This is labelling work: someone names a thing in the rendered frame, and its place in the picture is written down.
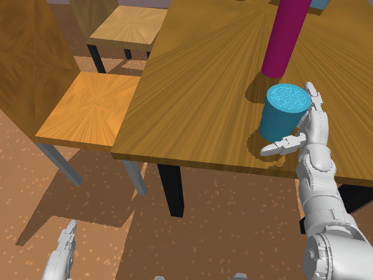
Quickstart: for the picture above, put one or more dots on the right robot hand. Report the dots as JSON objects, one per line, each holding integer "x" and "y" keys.
{"x": 313, "y": 128}

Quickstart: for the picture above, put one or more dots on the table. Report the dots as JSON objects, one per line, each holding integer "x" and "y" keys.
{"x": 200, "y": 97}

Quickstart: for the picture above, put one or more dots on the right robot arm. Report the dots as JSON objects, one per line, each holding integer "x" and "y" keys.
{"x": 336, "y": 249}

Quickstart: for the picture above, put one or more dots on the left robot hand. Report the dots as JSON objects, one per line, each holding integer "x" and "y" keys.
{"x": 60, "y": 260}

